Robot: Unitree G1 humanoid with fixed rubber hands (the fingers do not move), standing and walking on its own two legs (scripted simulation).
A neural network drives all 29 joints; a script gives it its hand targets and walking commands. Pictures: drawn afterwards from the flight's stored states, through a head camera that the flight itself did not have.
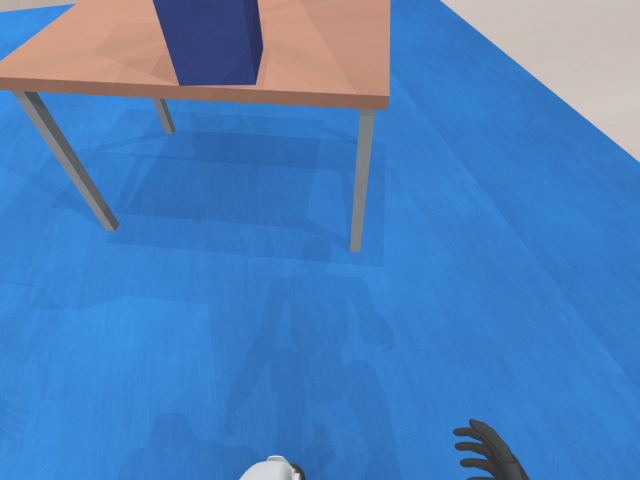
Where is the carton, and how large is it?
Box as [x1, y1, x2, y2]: [153, 0, 262, 85]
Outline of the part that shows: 153,0 179,85 255,84 262,51 262,41 256,0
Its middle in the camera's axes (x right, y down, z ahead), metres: -0.26 -0.56 +0.98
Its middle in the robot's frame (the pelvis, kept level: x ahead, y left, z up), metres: +1.12 +0.35 +0.07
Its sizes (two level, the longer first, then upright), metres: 0.210 0.200 0.250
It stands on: a table, 0.69 m high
